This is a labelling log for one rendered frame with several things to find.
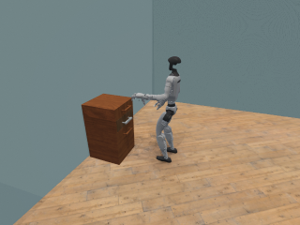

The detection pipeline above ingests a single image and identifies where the drawer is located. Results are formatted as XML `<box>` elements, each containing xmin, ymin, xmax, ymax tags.
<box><xmin>116</xmin><ymin>109</ymin><xmax>133</xmax><ymax>132</ymax></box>

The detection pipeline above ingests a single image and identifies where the robot right hand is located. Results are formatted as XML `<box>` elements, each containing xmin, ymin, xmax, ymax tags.
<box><xmin>154</xmin><ymin>100</ymin><xmax>165</xmax><ymax>110</ymax></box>

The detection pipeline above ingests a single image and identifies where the robot left hand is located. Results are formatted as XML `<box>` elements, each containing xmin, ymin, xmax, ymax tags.
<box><xmin>131</xmin><ymin>93</ymin><xmax>145</xmax><ymax>106</ymax></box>

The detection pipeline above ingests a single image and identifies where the left robot forearm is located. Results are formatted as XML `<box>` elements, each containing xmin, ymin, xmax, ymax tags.
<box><xmin>142</xmin><ymin>94</ymin><xmax>166</xmax><ymax>101</ymax></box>

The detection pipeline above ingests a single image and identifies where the right robot shin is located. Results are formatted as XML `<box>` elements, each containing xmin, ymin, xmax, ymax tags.
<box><xmin>163</xmin><ymin>129</ymin><xmax>174</xmax><ymax>150</ymax></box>

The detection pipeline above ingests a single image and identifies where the robot left upper arm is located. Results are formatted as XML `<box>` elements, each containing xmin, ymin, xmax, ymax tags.
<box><xmin>162</xmin><ymin>76</ymin><xmax>174</xmax><ymax>101</ymax></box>

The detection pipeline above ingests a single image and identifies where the robot shin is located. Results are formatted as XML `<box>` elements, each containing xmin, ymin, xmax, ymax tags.
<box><xmin>156</xmin><ymin>135</ymin><xmax>168</xmax><ymax>159</ymax></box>
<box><xmin>163</xmin><ymin>129</ymin><xmax>174</xmax><ymax>150</ymax></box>

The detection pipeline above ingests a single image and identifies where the left robot shin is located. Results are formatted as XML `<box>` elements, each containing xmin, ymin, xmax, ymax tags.
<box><xmin>156</xmin><ymin>135</ymin><xmax>168</xmax><ymax>159</ymax></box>

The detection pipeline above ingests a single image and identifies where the cabinet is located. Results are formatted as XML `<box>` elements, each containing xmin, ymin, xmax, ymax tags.
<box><xmin>82</xmin><ymin>94</ymin><xmax>135</xmax><ymax>165</ymax></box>

